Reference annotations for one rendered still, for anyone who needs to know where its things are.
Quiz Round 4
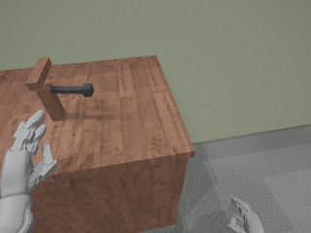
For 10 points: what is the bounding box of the right robot hand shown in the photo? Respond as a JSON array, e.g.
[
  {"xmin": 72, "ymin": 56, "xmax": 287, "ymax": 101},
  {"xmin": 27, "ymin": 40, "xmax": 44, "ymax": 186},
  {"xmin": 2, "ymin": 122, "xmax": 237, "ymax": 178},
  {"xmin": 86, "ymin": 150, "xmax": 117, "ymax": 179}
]
[{"xmin": 227, "ymin": 197, "xmax": 265, "ymax": 233}]

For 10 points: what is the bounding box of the tap lever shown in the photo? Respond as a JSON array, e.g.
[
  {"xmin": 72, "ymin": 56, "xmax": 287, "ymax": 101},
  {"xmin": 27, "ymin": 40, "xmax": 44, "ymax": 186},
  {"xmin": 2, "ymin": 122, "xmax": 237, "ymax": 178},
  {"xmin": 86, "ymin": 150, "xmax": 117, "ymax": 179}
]
[{"xmin": 50, "ymin": 83, "xmax": 94, "ymax": 97}]

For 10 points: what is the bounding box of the left robot hand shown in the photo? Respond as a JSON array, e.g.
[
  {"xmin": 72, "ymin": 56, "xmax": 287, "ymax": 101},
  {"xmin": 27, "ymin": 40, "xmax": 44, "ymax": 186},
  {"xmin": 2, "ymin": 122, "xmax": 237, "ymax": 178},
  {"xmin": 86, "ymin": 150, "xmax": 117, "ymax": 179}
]
[{"xmin": 0, "ymin": 110, "xmax": 57, "ymax": 198}]

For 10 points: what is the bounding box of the counter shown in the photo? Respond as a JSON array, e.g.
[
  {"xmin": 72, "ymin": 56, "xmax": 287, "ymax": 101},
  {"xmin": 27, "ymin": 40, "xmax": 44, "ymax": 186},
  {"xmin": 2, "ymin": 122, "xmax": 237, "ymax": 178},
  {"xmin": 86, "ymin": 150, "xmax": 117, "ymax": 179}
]
[{"xmin": 0, "ymin": 55, "xmax": 195, "ymax": 233}]

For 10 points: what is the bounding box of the robot left forearm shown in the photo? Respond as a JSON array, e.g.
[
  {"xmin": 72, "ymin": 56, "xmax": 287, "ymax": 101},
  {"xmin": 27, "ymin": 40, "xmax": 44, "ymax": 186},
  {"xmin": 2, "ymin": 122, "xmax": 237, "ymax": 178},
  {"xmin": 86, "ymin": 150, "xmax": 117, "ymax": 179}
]
[{"xmin": 0, "ymin": 194, "xmax": 35, "ymax": 233}]

